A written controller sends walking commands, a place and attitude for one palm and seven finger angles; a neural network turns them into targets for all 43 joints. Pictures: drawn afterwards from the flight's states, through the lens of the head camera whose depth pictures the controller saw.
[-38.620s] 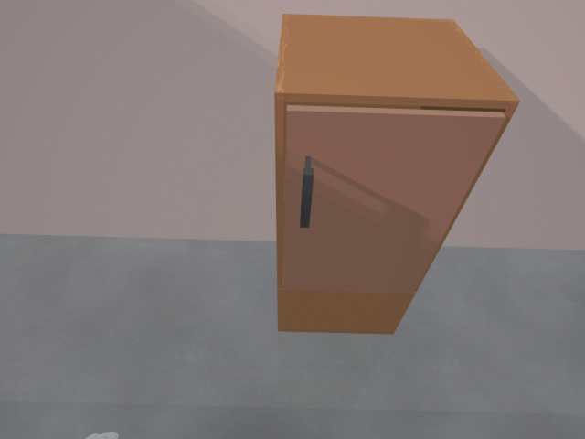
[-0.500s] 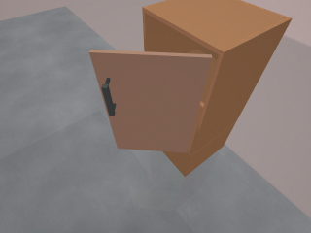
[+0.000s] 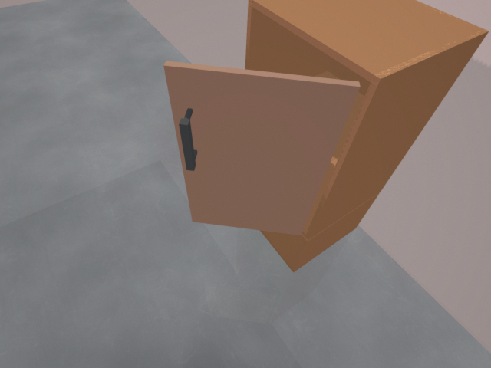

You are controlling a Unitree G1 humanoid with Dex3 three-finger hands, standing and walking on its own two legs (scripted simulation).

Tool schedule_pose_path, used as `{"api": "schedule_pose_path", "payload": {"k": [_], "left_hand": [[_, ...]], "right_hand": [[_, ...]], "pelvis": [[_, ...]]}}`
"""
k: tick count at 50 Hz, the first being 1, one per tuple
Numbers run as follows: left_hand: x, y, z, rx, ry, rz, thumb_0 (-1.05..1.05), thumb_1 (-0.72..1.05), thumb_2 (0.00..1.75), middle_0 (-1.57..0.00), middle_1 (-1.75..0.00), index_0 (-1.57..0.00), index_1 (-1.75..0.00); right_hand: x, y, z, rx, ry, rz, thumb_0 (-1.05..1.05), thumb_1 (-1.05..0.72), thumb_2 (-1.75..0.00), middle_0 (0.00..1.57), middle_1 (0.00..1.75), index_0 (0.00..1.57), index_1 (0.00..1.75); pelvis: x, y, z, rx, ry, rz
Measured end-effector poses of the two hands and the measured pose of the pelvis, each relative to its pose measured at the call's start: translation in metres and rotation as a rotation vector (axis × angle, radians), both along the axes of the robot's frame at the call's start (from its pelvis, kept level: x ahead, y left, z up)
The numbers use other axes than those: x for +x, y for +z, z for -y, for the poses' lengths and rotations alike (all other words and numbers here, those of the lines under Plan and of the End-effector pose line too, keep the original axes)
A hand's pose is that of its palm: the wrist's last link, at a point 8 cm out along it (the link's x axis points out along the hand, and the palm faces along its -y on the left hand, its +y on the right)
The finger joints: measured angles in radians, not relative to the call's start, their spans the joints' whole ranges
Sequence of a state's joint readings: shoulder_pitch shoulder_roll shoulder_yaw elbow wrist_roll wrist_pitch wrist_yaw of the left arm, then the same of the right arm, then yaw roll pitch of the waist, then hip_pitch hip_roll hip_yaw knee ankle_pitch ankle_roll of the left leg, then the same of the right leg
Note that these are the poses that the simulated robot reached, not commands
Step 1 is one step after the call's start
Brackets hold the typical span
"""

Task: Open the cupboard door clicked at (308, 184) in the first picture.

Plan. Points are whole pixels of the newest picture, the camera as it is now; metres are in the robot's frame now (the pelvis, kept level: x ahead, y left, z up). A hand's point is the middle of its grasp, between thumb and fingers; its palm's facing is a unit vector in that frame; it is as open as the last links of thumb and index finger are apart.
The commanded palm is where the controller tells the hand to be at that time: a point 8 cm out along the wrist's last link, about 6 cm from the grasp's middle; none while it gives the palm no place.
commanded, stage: come to a stop and stand still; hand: left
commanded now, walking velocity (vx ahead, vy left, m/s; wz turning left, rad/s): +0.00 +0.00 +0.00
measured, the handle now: (190, 140) +0.58 +0.17 -0.02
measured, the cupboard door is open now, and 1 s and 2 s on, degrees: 49 49 49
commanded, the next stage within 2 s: look again from close up in 0.62 s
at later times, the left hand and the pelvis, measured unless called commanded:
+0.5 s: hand out of the picture +0.02 +0.15 -0.17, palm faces +0.03 -0.98 -0.18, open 7.3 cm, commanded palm none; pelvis +0.01 -0.03 +0.01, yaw +0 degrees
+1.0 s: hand out of the picture +0.03 +0.18 -0.18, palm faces +0.01 -0.98 -0.22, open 7.3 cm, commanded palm none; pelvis +0.01 +0.00 +0.00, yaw +0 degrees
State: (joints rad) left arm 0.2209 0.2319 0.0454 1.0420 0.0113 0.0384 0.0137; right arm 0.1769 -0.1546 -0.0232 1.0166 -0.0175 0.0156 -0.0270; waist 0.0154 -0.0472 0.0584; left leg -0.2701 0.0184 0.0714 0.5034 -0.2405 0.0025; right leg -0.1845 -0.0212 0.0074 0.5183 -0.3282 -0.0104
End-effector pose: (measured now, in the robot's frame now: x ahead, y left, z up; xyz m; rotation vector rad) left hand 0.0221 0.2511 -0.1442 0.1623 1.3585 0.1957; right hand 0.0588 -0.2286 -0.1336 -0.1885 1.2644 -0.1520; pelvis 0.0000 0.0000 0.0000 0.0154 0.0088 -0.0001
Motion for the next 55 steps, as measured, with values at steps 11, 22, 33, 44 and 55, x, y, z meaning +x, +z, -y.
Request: {"api": "schedule_pose_path", "payload": {"k": [11, 22, 33, 44, 55], "left_hand": [[-0.023, 0.004, 0.044, -0.046, -0.007, -0.048, 0.0, 0.91, 0.9, -0.2, -0.3, -0.2, -0.3], [-0.014, 0.003, 0.055, -0.051, -0.007, -0.04, 0.01, 0.92, 0.9, -0.2, -0.3, -0.2, -0.3], [-0.005, 0.004, 0.053, -0.039, -0.005, -0.029, 0.0, 0.92, 0.9, -0.2, -0.3, -0.2, -0.3], [-0.005, -0.001, 0.041, -0.021, -0.046, 0.0, 0.0, 0.91, 0.9, -0.2, -0.3, -0.2, -0.3], [-0.001, 0.003, 0.013, 0.0, -0.057, 0.032, 0.0, 0.91, 0.9, -0.2, -0.3, -0.2, -0.3]], "right_hand": [[-0.031, -0.003, 0.016, 0.025, -0.051, -0.066, 0.0, -0.91, -0.9, 0.2, 0.3, 0.2, 0.3], [-0.072, -0.002, 0.021, 0.022, -0.078, -0.188, 0.0, -0.91, -0.9, 0.2, 0.3, 0.2, 0.3], [-0.068, -0.004, 0.013, 0.043, -0.078, -0.189, 0.0, -0.91, -0.9, 0.2, 0.3, 0.2, 0.3], [-0.031, -0.01, 0.008, 0.03, -0.062, -0.034, 0.01, -0.92, -0.9, 0.2, 0.3, 0.2, 0.3], [-0.019, -0.008, -0.007, 0.033, -0.019, 0.006, 0.01, -0.93, -0.9, 0.2, 0.3, 0.2, 0.3]], "pelvis": [[0.003, 0.006, 0.016, -0.01, 0.003, 0.021], [0.009, 0.008, 0.025, -0.01, 0.007, 0.027], [0.015, 0.008, 0.026, -0.008, 0.009, 0.026], [0.013, -0.001, 0.008, -0.025, -0.007, 0.02], [0.006, -0.001, -0.007, -0.01, -0.013, 0.026]]}}
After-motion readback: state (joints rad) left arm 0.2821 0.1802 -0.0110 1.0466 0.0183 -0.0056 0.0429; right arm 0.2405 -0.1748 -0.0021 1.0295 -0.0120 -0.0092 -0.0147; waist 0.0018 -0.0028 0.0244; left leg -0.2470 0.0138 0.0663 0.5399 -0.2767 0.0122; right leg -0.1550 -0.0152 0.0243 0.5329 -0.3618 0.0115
